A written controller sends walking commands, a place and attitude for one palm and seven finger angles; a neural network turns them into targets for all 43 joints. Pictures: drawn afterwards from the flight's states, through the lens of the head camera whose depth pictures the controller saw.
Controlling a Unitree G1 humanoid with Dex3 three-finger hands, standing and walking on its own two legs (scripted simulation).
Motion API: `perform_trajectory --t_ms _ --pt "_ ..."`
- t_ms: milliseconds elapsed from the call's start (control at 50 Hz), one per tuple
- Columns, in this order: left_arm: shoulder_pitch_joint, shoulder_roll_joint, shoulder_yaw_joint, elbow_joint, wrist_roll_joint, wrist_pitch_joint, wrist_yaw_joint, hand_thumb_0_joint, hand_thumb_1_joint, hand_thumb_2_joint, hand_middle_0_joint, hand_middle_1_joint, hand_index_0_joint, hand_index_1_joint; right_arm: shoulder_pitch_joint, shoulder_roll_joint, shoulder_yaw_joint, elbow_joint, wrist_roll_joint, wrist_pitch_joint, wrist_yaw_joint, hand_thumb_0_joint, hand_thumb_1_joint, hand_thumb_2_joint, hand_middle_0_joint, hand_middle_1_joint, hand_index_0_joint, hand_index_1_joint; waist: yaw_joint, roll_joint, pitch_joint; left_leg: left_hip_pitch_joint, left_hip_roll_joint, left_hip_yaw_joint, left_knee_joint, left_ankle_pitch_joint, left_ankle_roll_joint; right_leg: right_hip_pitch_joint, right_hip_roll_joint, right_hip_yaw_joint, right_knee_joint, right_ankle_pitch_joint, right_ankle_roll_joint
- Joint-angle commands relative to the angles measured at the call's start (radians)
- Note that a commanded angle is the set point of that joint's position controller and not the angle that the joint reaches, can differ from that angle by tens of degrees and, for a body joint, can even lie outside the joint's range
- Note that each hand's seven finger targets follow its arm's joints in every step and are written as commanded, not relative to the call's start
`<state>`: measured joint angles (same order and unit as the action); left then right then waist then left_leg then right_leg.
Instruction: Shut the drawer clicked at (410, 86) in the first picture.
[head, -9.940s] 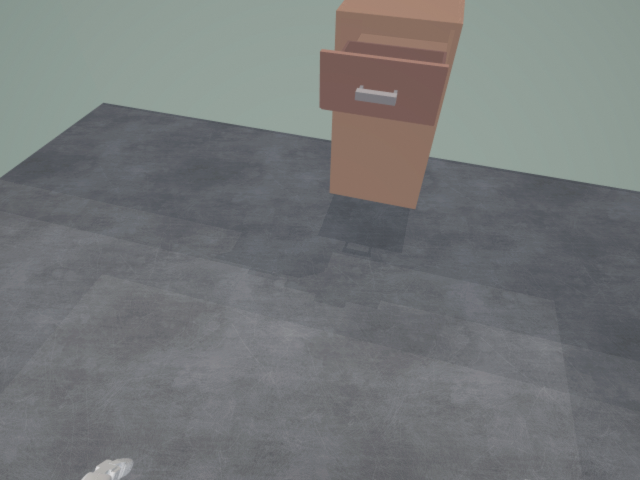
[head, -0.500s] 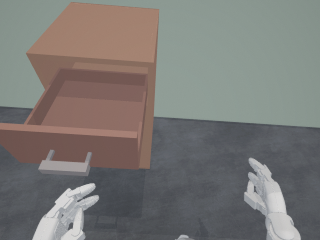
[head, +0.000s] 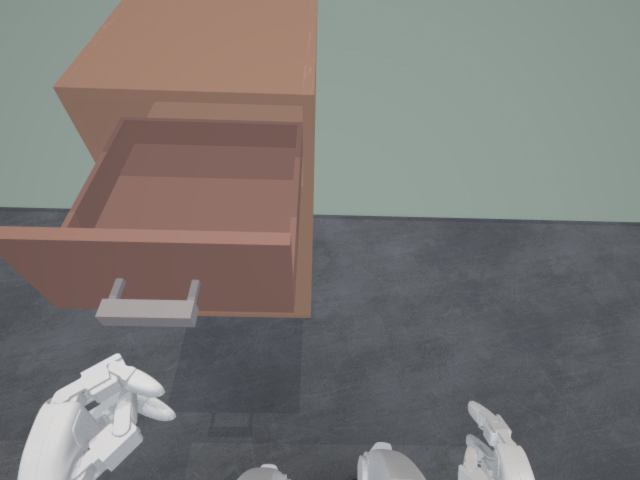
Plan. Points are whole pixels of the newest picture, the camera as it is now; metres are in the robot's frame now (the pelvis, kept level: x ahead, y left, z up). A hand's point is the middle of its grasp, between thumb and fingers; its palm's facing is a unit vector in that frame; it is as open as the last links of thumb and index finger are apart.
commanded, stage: raise the hand and make a fist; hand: left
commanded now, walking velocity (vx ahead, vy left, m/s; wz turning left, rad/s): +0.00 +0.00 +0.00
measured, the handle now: (153, 299) +0.35 +0.24 +0.00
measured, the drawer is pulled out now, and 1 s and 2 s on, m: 0.29 0.29 0.29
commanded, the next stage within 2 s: bring the fist close to the handle in 1.00 s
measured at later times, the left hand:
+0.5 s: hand (115, 431) +0.17 +0.20 +0.09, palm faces +0.07 -0.99 -0.08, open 3.2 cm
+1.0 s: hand (103, 422) +0.17 +0.21 +0.10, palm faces +0.08 -0.99 -0.09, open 3.3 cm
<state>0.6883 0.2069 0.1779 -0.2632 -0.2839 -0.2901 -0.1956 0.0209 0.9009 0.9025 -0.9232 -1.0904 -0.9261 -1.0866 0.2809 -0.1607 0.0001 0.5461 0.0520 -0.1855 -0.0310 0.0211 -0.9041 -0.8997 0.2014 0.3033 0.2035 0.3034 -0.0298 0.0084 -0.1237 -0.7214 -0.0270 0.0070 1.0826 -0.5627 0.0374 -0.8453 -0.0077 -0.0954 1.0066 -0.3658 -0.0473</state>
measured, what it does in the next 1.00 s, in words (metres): stands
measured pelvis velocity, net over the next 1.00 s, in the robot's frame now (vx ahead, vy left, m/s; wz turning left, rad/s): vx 0.03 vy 0.00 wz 0.03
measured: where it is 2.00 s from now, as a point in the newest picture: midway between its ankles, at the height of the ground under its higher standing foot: outside the picture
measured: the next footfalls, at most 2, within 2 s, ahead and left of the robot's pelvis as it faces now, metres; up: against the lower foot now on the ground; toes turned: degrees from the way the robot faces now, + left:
none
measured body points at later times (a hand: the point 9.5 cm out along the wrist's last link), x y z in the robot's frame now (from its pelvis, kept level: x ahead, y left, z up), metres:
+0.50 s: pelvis +0.02 +0.01 +0.01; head +0.04 +0.01 +0.46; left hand +0.16 +0.25 +0.09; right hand +0.23 -0.19 -0.03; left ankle -0.01 +0.09 -0.67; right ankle +0.08 -0.10 -0.67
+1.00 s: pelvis +0.03 +0.00 +0.02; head +0.05 +0.01 +0.47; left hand +0.16 +0.26 +0.10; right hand +0.22 -0.22 -0.03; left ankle -0.01 +0.09 -0.67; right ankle +0.08 -0.10 -0.67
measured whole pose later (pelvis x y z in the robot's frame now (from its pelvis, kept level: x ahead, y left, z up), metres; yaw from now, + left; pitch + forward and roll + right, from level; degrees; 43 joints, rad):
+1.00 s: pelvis +0.03 +0.00 +0.02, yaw +2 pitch +9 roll -2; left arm 0.73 0.24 0.19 -0.28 -0.29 -0.34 -0.24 0.02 0.90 0.90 -1.39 -1.60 -1.40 -1.60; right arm 0.25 -0.21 0.00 0.52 0.06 -0.28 -0.04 0.02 -0.91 -0.90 0.20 0.30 0.20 0.30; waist 0.01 0.03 -0.13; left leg -0.59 -0.03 -0.03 0.98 -0.56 0.04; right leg -0.69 0.00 -0.12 0.90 -0.37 -0.04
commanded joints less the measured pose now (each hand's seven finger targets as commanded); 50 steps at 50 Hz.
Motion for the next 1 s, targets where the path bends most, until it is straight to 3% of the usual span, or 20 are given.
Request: perform_trajectory --t_ms 0,20,40,60,120,140,240,260,280,340,380,440,460,580,660,700,720,840,900,980 --pt "0.119 0.043 -0.015 -0.199 0.033 -0.153 0.047 0.000 0.900 0.900 -1.120 -1.297 -1.120 -1.297 -0.168 -0.158 -0.059 -0.231 -0.009 -0.092 -0.001 0.000 -0.900 -0.900 0.200 0.300 0.200 0.300 0.035 0.003 -0.061 -0.140 0.007 -0.062 -0.213 0.104 -0.018 0.194 -0.008 0.043 -0.158 -0.215 0.018" --pt "0.098 0.048 -0.029 -0.212 0.034 -0.182 0.035 0.000 0.900 0.900 -1.140 -1.318 -1.140 -1.318 -0.146 -0.167 -0.061 -0.228 -0.010 -0.106 0.003 0.000 -0.900 -0.900 0.200 0.300 0.200 0.300 0.026 0.013 -0.082 -0.127 0.006 -0.066 -0.206 0.091 -0.018 0.179 -0.007 0.046 -0.157 -0.227 0.016" --pt "0.075 0.025 -0.079 -0.228 0.034 -0.203 0.018 0.000 0.900 0.900 -1.160 -1.340 -1.160 -1.340 -0.147 -0.179 -0.057 -0.234 -0.010 -0.118 0.003 0.000 -0.900 -0.900 0.200 0.300 0.200 0.300 0.004 -0.010 -0.053 -0.127 0.009 -0.074 -0.200 0.082 -0.012 0.158 -0.006 0.045 -0.160 -0.227 0.015" --pt "0.048 0.045 -0.076 -0.236 0.029 -0.227 0.005 0.000 0.900 0.900 -1.180 -1.362 -1.180 -1.362 -0.125 -0.186 -0.062 -0.231 -0.008 -0.132 0.001 0.000 -0.900 -0.900 0.200 0.300 0.200 0.300 -0.003 -0.009 -0.081 -0.120 0.005 -0.075 -0.186 0.074 -0.010 0.157 -0.010 0.062 -0.168 -0.240 0.017" --pt "0.020 0.093 -0.062 -0.277 0.040 -0.264 -0.008 0.000 0.900 0.900 -1.240 -1.427 -1.240 -1.427 -0.094 -0.196 -0.062 -0.229 -0.006 -0.157 -0.004 0.000 -0.900 -0.900 0.200 0.300 0.200 0.300 0.001 0.028 -0.131 -0.088 0.007 -0.087 -0.188 0.084 -0.013 0.164 -0.011 0.061 -0.153 -0.209 0.014" --pt "0.014 0.128 -0.027 -0.280 0.049 -0.264 0.003 0.000 0.900 0.900 -1.260 -1.448 -1.260 -1.448 -0.093 -0.197 -0.064 -0.221 -0.006 -0.155 -0.007 0.000 -0.900 -0.900 0.200 0.300 0.200 0.300 0.011 0.040 -0.134 -0.070 0.010 -0.093 -0.197 0.104 -0.018 0.168 -0.004 0.048 -0.139 -0.176 0.010" --pt "0.111 0.124 0.024 -0.265 0.058 -0.180 0.048 0.000 0.900 0.900 -1.360 -1.557 -1.360 -1.557 -0.104 -0.173 -0.065 -0.243 -0.001 -0.113 -0.007 0.000 -0.900 -0.900 0.200 0.300 0.200 0.300 0.060 0.105 -0.144 -0.013 0.013 -0.089 -0.242 0.244 -0.042 0.246 0.003 0.009 -0.132 -0.038 0.003" --pt "0.122 0.093 0.006 -0.253 0.049 -0.155 0.047 0.000 0.900 0.900 -1.380 -1.578 -1.380 -1.578 -0.106 -0.166 -0.060 -0.249 0.002 -0.103 -0.007 0.000 -0.900 -0.900 0.200 0.300 0.200 0.300 0.056 0.107 -0.123 -0.007 0.014 -0.084 -0.250 0.255 -0.046 0.255 0.004 0.002 -0.142 -0.023 0.005" --pt "0.111 0.102 0.022 -0.237 0.039 -0.131 0.048 0.000 0.900 0.900 -1.400 -1.600 -1.400 -1.600 -0.116 -0.167 -0.060 -0.249 0.004 -0.094 -0.009 0.000 -0.900 -0.900 0.200 0.300 0.200 0.300 0.055 0.062 -0.103 -0.019 0.014 -0.083 -0.256 0.249 -0.045 0.271 0.004 0.001 -0.155 -0.019 0.008" --pt "0.118 0.076 -0.004 -0.215 0.033 -0.075 0.026 0.000 0.900 0.900 -1.400 -1.600 -1.400 -1.600 -0.139 -0.169 -0.051 -0.263 0.007 -0.083 -0.014 0.000 -0.900 -0.900 0.200 0.300 0.200 0.300 0.045 0.003 -0.064 -0.017 0.018 -0.082 -0.268 0.255 -0.034 0.293 0.006 0.004 -0.186 0.004 0.013" --pt "0.105 0.099 0.016 -0.221 0.024 -0.060 0.004 0.000 0.900 0.900 -1.400 -1.600 -1.400 -1.600 -0.131 -0.167 -0.050 -0.259 0.009 -0.086 -0.017 0.000 -0.900 -0.900 0.200 0.300 0.200 0.300 0.042 -0.012 -0.073 -0.010 0.016 -0.074 -0.266 0.269 -0.034 0.319 0.004 0.016 -0.202 0.033 0.018" --pt "0.098 0.132 0.042 -0.254 0.023 -0.067 -0.017 0.000 0.900 0.900 -1.400 -1.600 -1.400 -1.600 -0.132 -0.168 -0.046 -0.254 0.005 -0.098 -0.020 0.000 -0.900 -0.900 0.200 0.300 0.200 0.300 0.045 0.011 -0.080 0.013 0.017 -0.074 -0.265 0.301 -0.033 0.336 0.004 0.021 -0.206 0.067 0.014" --pt "0.092 0.114 0.027 -0.261 0.019 -0.071 -0.025 0.000 0.900 0.900 -1.400 -1.600 -1.400 -1.600 -0.120 -0.164 -0.040 -0.252 0.004 -0.103 -0.018 0.000 -0.900 -0.900 0.200 0.300 0.200 0.300 0.041 0.025 -0.082 0.022 0.014 -0.073 -0.267 0.306 -0.034 0.337 0.004 0.022 -0.209 0.069 0.015" --pt "0.063 0.154 0.099 -0.266 -0.011 -0.124 -0.041 0.000 0.900 0.900 -1.400 -1.600 -1.400 -1.600 -0.102 -0.158 -0.043 -0.215 0.006 -0.132 -0.022 0.000 -0.900 -0.900 0.200 0.300 0.200 0.300 0.044 0.065 -0.120 0.062 0.013 -0.074 -0.258 0.353 -0.042 0.359 0.004 0.029 -0.215 0.115 0.012" --pt "0.074 0.106 0.055 -0.202 -0.023 -0.120 -0.072 0.000 0.900 0.900 -1.400 -1.600 -1.400 -1.600 -0.110 -0.168 -0.042 -0.199 0.008 -0.150 -0.019 0.000 -0.900 -0.900 0.200 0.300 0.200 0.300 0.034 0.038 -0.095 0.059 0.009 -0.078 -0.258 0.364 -0.042 0.357 0.005 0.022 -0.218 0.130 0.014" --pt "0.092 0.107 0.044 -0.211 -0.020 -0.111 -0.084 0.000 0.900 0.900 -1.400 -1.600 -1.400 -1.600 -0.114 -0.172 -0.047 -0.204 0.008 -0.160 -0.017 0.000 -0.900 -0.900 0.200 0.300 0.200 0.300 0.042 0.049 -0.115 0.068 0.009 -0.078 -0.259 0.383 -0.042 0.366 0.001 0.023 -0.216 0.149 0.014" --pt "0.090 0.115 0.047 -0.209 -0.019 -0.104 -0.084 0.000 0.900 0.900 -1.400 -1.600 -1.400 -1.600 -0.110 -0.171 -0.048 -0.205 0.008 -0.162 -0.017 0.000 -0.900 -0.900 0.200 0.300 0.200 0.300 0.040 0.024 -0.119 0.066 0.008 -0.078 -0.260 0.382 -0.040 0.372 -0.001 0.025 -0.220 0.151 0.016" --pt "0.105 0.173 0.139 -0.211 -0.013 -0.104 -0.045 0.000 0.900 0.900 -1.400 -1.600 -1.400 -1.600 -0.131 -0.158 -0.054 -0.200 0.006 -0.151 -0.022 0.000 -0.900 -0.900 0.200 0.300 0.200 0.300 0.073 0.017 -0.115 0.042 0.007 -0.071 -0.277 0.377 -0.044 0.412 -0.001 0.035 -0.224 0.137 0.007" --pt "0.117 0.137 0.115 -0.225 -0.022 -0.118 -0.041 0.000 0.900 0.900 -1.400 -1.600 -1.400 -1.600 -0.131 -0.151 -0.050 -0.201 0.008 -0.150 -0.017 0.000 -0.900 -0.900 0.200 0.300 0.200 0.300 0.072 0.070 -0.101 0.050 0.005 -0.063 -0.279 0.373 -0.049 0.397 -0.001 0.033 -0.223 0.133 0.007" --pt "0.087 0.097 0.045 -0.215 -0.020 -0.128 -0.050 0.000 0.900 0.900 -1.400 -1.600 -1.400 -1.600 -0.121 -0.164 -0.047 -0.198 0.005 -0.164 -0.012 0.000 -0.900 -0.900 0.200 0.300 0.200 0.300 0.043 0.045 -0.082 0.055 0.008 -0.072 -0.273 0.341 -0.041 0.356 0.003 0.028 -0.226 0.097 0.013"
